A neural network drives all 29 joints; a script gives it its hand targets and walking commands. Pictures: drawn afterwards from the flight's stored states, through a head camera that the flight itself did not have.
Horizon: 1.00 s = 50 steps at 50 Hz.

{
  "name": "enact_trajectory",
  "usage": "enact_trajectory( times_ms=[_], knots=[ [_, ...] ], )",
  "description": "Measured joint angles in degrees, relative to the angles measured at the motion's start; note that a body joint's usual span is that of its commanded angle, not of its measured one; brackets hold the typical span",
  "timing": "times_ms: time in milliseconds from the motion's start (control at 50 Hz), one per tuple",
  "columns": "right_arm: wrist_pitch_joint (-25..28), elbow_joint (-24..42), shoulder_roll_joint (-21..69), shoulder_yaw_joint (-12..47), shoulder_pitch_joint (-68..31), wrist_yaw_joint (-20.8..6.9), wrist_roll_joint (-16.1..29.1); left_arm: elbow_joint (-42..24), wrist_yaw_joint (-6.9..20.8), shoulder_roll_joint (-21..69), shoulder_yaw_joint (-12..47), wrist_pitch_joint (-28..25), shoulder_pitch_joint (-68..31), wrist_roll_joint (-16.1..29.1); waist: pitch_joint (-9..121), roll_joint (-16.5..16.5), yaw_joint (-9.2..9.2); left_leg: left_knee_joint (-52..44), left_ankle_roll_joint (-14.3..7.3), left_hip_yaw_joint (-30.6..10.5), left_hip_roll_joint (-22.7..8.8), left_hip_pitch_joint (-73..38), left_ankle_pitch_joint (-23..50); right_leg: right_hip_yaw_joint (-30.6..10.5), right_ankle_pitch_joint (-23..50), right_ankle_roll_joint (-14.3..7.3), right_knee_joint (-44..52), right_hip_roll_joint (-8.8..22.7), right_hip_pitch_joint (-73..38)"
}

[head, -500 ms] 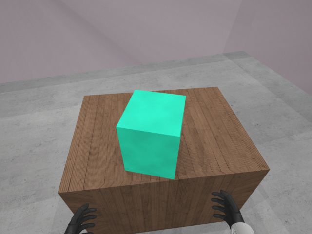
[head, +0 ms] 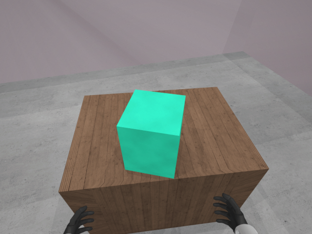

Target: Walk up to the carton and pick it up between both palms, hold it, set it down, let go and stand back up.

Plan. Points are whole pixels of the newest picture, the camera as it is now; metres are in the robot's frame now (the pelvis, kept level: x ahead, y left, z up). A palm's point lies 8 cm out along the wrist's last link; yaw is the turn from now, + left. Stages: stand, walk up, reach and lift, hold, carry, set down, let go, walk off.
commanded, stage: let go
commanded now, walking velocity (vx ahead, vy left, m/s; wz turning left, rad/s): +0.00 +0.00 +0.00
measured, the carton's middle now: (154, 133) +0.53 +0.01 -0.08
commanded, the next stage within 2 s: stand in 0.46 s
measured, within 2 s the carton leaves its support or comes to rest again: neither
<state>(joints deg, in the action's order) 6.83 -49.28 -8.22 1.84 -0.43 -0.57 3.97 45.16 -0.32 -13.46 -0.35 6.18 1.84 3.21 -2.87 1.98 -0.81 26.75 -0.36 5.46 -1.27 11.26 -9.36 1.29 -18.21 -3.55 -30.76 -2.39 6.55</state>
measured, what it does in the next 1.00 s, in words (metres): stands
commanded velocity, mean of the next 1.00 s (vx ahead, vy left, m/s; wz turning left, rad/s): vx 0.00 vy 0.00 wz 0.00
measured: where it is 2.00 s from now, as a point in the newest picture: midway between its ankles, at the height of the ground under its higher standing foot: outside the picture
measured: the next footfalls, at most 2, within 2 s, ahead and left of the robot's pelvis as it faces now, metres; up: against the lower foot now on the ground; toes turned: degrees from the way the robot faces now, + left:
none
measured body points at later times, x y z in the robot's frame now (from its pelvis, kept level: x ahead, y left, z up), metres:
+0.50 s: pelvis +0.00 +0.00 +0.00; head -0.01 +0.00 +0.45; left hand +0.19 +0.24 -0.09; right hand +0.21 -0.21 -0.08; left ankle +0.06 +0.12 -0.73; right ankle -0.01 -0.07 -0.73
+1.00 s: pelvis +0.02 +0.01 +0.01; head +0.03 +0.02 +0.45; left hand +0.20 +0.27 -0.09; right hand +0.20 -0.24 -0.09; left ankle +0.06 +0.12 -0.73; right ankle -0.01 -0.07 -0.73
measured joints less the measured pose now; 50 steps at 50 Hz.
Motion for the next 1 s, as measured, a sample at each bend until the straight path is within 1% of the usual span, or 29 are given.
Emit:
enact_trajectory(
  times_ms=[280, 480, 580, 660, 800, 1000],
  knots=[
    [-0.48, 0.01, -0.95, 0.0, 0.0, -1.02, 0.0, -0.53, -0.44, 0.0, 0.0, 1.73, 0.0, -0.6, 0.0, 0.0, 0.0, -0.95, 0.0, 0.0, 0.0, -0.06, 0.41, 0.0, 0.4, -0.03, 0.87, -0.04, 0.0],
    [0.23, 0.01, -1.44, -0.01, 0.0, -1.07, 0.0, -1.19, -0.45, 0.0, -0.11, 1.78, 0.0, -0.93, 0.0, 0.0, 0.0, -1.87, 0.0, -0.01, 0.0, -0.06, 0.88, 0.0, 0.95, -0.04, 1.89, -0.08, -0.03],
    [-3.76, -0.05, -3.1, -0.03, 0.79, -0.33, -1.21, -1.22, -0.46, -0.29, -1.55, -2.46, 1.72, -2.69, -0.01, 0.0, 0.01, -1.86, 0.0, 0.0, 0.0, 0.18, 0.77, -0.01, 0.95, -0.04, 2.35, -0.08, -0.03],
    [-5.07, -0.01, -5.23, -0.02, 2.14, -0.28, -1.22, -1.21, -0.27, -0.96, -2.62, -4.26, 3.01, -3.24, -0.01, 0.0, 0.0, -1.82, 0.0, 0.0, 0.0, 0.5, 0.4, -0.04, 0.99, 0.05, 3.0, -0.08, -0.02],
    [-5.34, 0.01, -6.51, -0.01, 2.45, -0.28, -1.22, -1.2, -0.11, -1.51, -3.43, -5.54, 3.22, -3.25, -0.01, 0.0, 0.0, -1.82, 0.0, 0.0, 0.0, 1.02, -0.21, -0.09, 1.08, 0.36, 4.14, -0.09, -0.02],
    [-5.38, 0.01, -6.51, -0.01, 2.45, -0.19, -1.22, -1.19, -0.1, -1.52, -3.44, -5.68, 3.22, -3.25, 0.0, 0.0, 0.0, -1.82, 0.0, -0.01, 0.0, 1.22, -0.59, -0.12, 1.09, 0.49, 4.84, -0.09, -0.15]
  ],
)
